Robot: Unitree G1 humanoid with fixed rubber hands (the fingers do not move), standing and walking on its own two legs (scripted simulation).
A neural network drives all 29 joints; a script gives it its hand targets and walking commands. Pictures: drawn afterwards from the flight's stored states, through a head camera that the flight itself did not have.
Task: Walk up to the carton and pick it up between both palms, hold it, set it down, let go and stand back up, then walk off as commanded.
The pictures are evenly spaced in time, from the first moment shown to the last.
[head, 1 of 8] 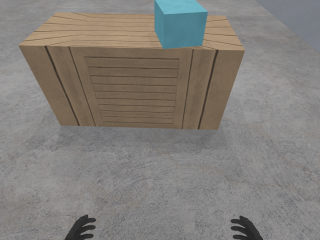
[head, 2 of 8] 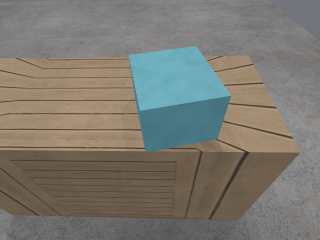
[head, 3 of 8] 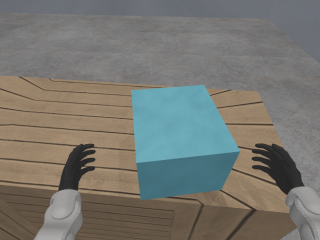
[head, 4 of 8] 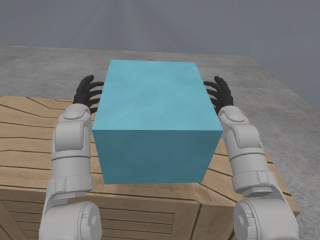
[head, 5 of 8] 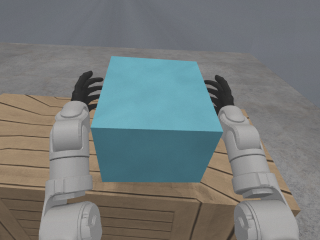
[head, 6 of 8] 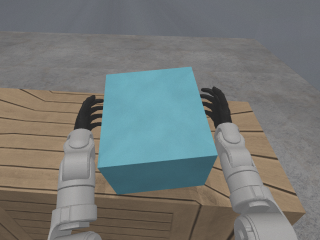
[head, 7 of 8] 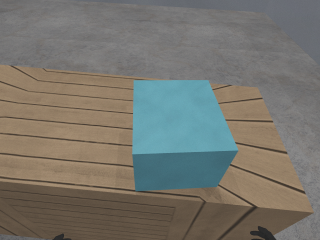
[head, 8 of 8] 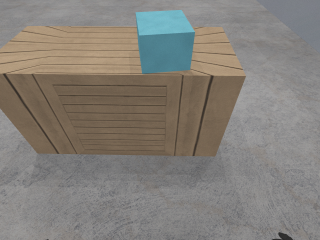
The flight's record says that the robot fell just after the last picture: no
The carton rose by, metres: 0.20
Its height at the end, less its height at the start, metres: +0.00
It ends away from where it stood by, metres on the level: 0.01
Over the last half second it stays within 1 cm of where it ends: yes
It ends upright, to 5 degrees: yes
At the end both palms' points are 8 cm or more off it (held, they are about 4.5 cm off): yes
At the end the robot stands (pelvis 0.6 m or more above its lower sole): yes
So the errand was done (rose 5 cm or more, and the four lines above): yes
